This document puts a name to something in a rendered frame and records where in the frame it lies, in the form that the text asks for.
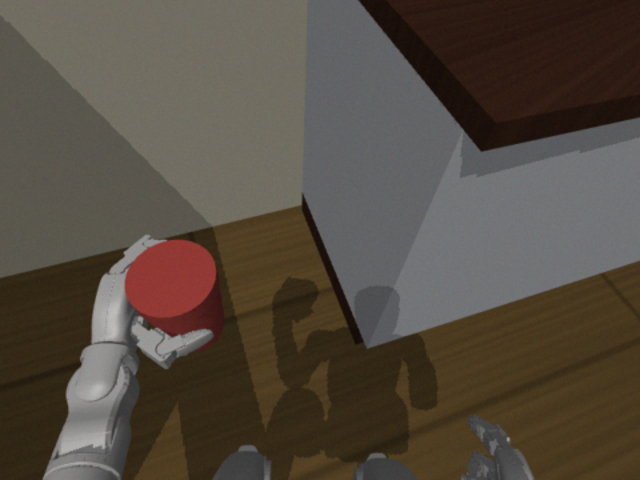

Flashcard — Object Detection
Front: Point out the right robot hand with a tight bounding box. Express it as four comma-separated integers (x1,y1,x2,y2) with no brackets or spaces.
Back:
461,415,535,480

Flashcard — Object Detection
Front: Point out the left robot hand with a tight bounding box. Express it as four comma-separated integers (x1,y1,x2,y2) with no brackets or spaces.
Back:
91,235,214,369

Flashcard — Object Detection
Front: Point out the left robot arm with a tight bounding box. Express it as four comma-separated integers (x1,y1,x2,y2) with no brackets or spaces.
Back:
43,341,140,480

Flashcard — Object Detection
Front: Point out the cup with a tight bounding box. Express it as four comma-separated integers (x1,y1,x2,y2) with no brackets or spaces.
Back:
125,240,224,352

